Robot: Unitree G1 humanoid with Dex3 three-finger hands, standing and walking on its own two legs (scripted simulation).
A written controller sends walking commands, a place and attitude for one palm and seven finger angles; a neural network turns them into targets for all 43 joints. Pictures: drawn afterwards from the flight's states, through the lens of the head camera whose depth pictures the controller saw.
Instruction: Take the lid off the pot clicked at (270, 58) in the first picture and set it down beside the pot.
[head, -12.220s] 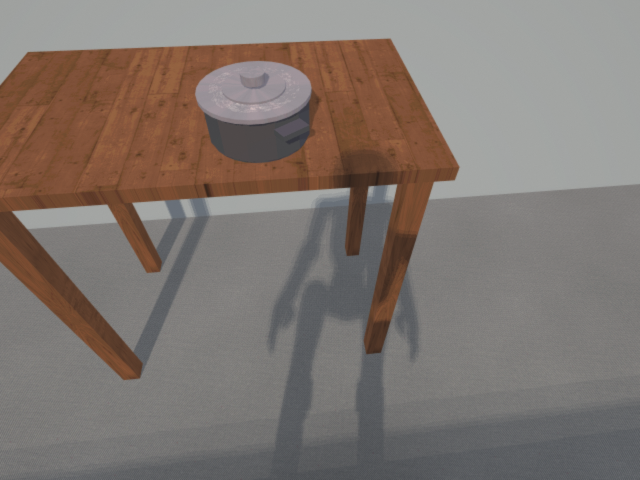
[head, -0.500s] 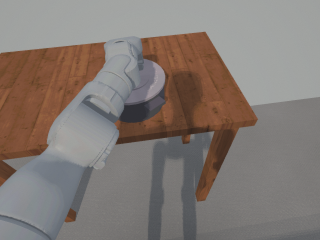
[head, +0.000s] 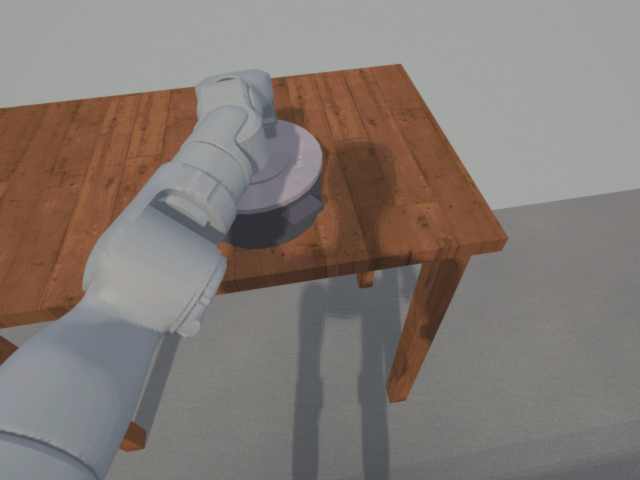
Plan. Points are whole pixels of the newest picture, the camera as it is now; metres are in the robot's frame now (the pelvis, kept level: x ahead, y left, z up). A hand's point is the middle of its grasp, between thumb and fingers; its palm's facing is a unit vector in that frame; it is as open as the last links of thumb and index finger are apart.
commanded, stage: lower the open fingers around the knob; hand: left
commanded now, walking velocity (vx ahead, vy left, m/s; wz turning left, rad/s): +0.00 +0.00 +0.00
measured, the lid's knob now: (249, 147) +0.51 +0.06 +0.15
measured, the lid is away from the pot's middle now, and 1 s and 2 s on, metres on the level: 0.00 0.00 0.00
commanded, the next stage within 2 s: close the fingers and squeeze the knob in 0.32 s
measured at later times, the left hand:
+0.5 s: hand (249, 148) +0.47 +0.05 +0.18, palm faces -0.35 -0.07 -0.93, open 9.7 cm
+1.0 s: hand (247, 149) +0.48 +0.06 +0.17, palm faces -0.35 -0.09 -0.93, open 8.5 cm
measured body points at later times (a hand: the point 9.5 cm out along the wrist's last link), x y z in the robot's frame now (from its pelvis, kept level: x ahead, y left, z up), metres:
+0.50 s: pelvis +0.00 +0.00 +0.00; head +0.03 -0.03 +0.45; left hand +0.49 +0.05 +0.23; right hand +0.07 -0.25 -0.15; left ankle -0.02 +0.09 -0.74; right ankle -0.03 -0.10 -0.74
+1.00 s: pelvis +0.00 +0.00 +0.00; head +0.03 -0.03 +0.45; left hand +0.49 +0.06 +0.23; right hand +0.08 -0.26 -0.14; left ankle -0.02 +0.09 -0.74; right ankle -0.03 -0.10 -0.74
